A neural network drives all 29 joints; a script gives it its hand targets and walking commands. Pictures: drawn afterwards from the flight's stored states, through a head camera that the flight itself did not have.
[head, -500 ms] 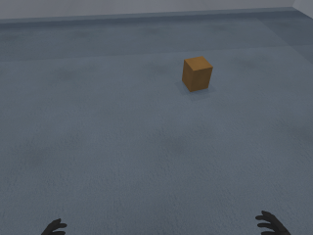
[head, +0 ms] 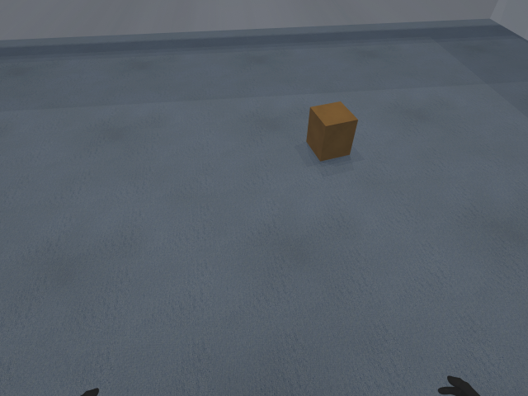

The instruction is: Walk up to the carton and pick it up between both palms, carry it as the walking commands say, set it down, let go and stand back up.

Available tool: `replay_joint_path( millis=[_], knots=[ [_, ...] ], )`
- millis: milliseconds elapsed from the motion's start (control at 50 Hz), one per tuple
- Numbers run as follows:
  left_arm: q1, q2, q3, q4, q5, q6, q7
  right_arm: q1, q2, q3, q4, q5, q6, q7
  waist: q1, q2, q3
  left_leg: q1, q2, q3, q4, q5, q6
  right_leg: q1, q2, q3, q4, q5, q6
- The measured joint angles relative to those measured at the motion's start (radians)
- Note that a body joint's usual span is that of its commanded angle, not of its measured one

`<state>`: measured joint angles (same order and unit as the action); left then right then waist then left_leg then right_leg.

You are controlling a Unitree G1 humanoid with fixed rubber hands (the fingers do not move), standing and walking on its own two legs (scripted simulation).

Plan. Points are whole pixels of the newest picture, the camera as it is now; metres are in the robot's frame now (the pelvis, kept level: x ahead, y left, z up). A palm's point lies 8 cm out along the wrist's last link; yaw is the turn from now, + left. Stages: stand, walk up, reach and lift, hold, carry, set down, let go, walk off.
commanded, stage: stand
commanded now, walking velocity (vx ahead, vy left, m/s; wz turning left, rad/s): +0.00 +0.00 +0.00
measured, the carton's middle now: (330, 131) +1.66 -0.43 -0.65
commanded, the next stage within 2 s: walk up in 0.38 s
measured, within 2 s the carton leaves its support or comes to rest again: neither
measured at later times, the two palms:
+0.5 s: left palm out of the picture +0.10 +0.31 -0.10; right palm out of the picture +0.10 -0.31 -0.10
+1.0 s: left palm out of the picture +0.16 +0.17 -0.12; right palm out of the picture +0.12 -0.37 -0.15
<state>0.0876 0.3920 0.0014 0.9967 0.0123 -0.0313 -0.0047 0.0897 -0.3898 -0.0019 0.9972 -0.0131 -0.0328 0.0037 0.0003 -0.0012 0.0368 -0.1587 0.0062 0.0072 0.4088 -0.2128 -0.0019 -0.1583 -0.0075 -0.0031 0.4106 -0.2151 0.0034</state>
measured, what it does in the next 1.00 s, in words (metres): walks ahead: right foot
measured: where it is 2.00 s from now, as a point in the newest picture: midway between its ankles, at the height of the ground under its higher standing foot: (311, 311)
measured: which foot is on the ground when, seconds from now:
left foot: down 0.00-0.86, up 0.88-1.00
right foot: down 0.00-0.60, up 0.62-0.86, down 0.88-1.00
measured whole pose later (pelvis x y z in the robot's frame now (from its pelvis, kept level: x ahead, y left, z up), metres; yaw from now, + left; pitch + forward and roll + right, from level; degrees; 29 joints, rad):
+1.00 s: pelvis +0.11 -0.09 -0.01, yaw -9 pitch -1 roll +0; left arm 0.34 0.25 0.04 0.94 0.02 -0.04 -0.03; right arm 0.24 -0.30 -0.06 0.96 -0.03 -0.02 0.04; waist 0.02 0.06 0.03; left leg -0.44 0.13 0.04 1.14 -0.34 -0.02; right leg -0.20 -0.06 -0.12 0.56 -0.34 0.01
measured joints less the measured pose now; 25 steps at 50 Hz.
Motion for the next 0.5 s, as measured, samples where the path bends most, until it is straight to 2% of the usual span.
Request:
replay_joint_path(
  millis=[500],
  knots=[
    [-0.001, 0.004, -0.001, 0.055, -0.001, 0.008, 0.003, -0.004, -0.003, -0.001, 0.055, 0.001, 0.008, -0.003, 0.002, 0.0, 0.001, 0.025, 0.0, 0.0, -0.053, 0.026, 0.0, 0.027, 0.0, 0.0, -0.056, 0.027, 0.002]
  ],
)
